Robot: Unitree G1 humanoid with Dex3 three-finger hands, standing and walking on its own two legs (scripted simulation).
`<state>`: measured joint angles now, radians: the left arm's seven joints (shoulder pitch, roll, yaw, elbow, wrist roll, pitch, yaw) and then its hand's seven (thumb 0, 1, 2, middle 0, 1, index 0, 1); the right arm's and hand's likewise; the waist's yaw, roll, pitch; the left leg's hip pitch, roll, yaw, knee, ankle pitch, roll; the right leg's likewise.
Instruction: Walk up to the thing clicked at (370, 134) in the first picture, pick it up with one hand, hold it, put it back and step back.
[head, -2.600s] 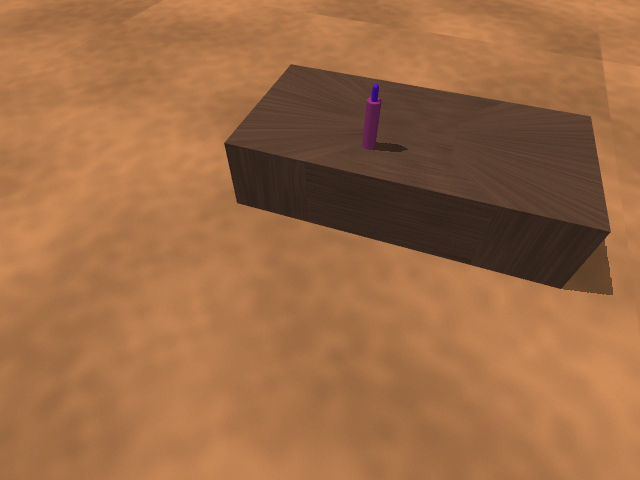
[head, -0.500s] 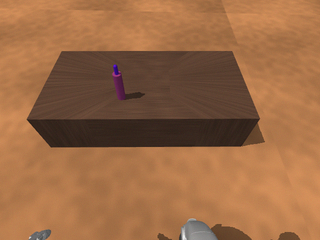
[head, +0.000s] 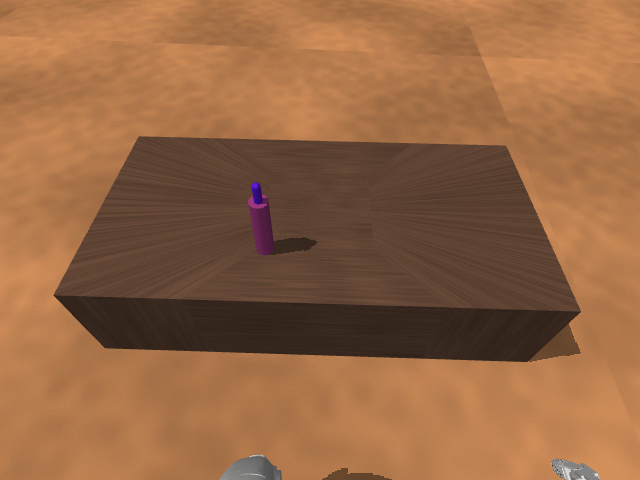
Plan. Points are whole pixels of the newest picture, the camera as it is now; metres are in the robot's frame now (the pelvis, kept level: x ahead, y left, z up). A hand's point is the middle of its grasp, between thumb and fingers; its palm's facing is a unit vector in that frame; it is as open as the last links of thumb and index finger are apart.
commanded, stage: walk up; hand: left
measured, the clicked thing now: (261, 219) +0.76 +0.19 -0.29
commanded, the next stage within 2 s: stand in 1.98 s
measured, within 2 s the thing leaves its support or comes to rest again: neither
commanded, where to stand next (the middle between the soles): +0.26 +0.02 m, yaw -1 degrees
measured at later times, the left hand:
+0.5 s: hand (139, 381) +0.25 +0.29 -0.11, palm faces -0.04 -0.90 -0.43, open 7.4 cm
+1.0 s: hand (136, 380) +0.27 +0.31 -0.15, palm faces -0.01 -0.95 -0.32, open 7.4 cm
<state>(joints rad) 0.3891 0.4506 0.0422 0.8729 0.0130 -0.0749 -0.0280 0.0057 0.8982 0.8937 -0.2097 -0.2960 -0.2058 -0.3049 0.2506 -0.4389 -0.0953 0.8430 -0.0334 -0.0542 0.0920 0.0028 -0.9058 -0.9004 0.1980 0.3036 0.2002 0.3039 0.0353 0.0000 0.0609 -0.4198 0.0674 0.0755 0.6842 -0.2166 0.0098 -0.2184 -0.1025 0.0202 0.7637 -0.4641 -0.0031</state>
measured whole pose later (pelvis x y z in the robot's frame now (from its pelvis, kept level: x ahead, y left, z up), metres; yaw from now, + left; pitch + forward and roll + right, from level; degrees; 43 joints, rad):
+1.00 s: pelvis +0.21 +0.05 +0.01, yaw +0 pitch -2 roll -1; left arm 0.15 0.38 0.01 1.06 0.00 0.01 -0.02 0.01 0.90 0.89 -0.21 -0.30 -0.20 -0.30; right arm 0.10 -0.37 0.00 1.03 -0.01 -0.03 0.01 0.00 -0.90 -0.90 0.20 0.30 0.20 0.30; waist 0.03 -0.01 0.08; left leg -0.33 0.06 0.01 0.63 -0.26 -0.02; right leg -0.28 -0.04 -0.03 0.60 -0.29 0.03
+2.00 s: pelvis +0.22 +0.05 +0.03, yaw +0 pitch -2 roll +0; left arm 0.09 0.34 0.02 1.16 0.01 0.01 -0.02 0.00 0.90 0.89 -0.20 -0.30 -0.20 -0.30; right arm 0.07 -0.35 0.00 1.16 -0.01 -0.02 0.01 0.00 -0.91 -0.90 0.20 0.30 0.20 0.30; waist 0.00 0.01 0.05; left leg -0.19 0.04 0.01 0.36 -0.14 -0.03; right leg -0.13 -0.04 -0.04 0.35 -0.18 0.03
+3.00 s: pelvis +0.25 +0.05 +0.04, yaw +0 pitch -2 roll +0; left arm 0.10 0.35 0.00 1.13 0.01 0.00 -0.01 0.00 0.90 0.89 -0.21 -0.30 -0.20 -0.30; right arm 0.08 -0.35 0.00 1.15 -0.01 -0.01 0.01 0.00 -0.91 -0.90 0.20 0.30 0.20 0.30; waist 0.00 0.00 0.04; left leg -0.13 0.03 0.01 0.33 -0.17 -0.03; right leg -0.08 -0.05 -0.04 0.32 -0.20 0.04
